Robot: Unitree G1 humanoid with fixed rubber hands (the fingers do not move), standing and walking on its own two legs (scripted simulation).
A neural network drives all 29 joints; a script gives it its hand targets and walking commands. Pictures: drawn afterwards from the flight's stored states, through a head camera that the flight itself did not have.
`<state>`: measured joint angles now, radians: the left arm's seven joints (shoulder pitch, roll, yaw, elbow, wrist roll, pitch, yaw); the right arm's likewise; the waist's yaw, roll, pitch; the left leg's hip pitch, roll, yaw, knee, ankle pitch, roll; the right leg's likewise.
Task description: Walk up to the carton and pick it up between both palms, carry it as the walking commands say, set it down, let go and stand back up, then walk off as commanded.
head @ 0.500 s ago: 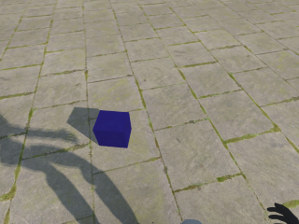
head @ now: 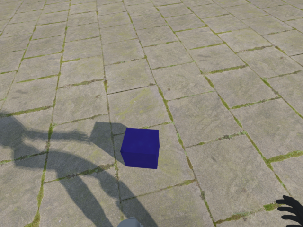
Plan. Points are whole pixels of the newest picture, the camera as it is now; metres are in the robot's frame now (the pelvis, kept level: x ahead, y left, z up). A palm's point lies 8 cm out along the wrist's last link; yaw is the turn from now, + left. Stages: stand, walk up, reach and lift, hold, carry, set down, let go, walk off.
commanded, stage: walk up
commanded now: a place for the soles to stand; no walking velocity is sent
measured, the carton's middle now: (141, 148) +0.69 +0.17 -0.62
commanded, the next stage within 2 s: none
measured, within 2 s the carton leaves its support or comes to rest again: neither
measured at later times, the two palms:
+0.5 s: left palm out of the picture +0.17 +0.56 -0.01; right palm (230, 181) +0.27 -0.18 -0.07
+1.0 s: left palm out of the picture +0.30 +0.67 -0.05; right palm (179, 162) +0.33 -0.04 -0.08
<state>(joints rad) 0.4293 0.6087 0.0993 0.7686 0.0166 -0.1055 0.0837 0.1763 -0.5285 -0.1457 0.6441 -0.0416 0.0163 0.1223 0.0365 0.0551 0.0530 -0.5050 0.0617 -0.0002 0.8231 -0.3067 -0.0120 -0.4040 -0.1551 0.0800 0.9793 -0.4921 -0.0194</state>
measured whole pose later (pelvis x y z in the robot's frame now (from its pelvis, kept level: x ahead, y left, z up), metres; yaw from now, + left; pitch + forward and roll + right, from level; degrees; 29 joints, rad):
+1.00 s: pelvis +0.23 +0.30 +0.00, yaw -5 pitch -1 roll +0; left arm 0.38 0.54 0.07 0.76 0.02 -0.08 0.04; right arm 0.24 -0.49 -0.09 0.71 -0.02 -0.02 0.03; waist 0.05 0.05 0.07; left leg -0.48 0.04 0.03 0.82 -0.32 0.01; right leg -0.44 -0.10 0.05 0.92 -0.47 -0.01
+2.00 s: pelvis +0.27 +0.29 +0.04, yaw -11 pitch -1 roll +1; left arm 0.05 0.45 0.06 0.91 0.06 0.07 -0.06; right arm 0.15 -0.45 -0.04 1.00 -0.01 -0.07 -0.06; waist 0.00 -0.04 0.06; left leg -0.25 0.08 0.13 0.49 -0.22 -0.03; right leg -0.35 0.01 0.03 0.77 -0.41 -0.02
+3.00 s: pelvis +0.27 +0.18 +0.03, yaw -2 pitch -1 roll -1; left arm 0.06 0.45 0.04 0.94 0.01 -0.03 0.00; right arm 0.10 -0.44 -0.02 0.92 -0.01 -0.02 0.01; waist 0.01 0.01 0.06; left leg -0.31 -0.04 -0.06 0.62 -0.29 0.02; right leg -0.25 -0.06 -0.12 0.61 -0.33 0.01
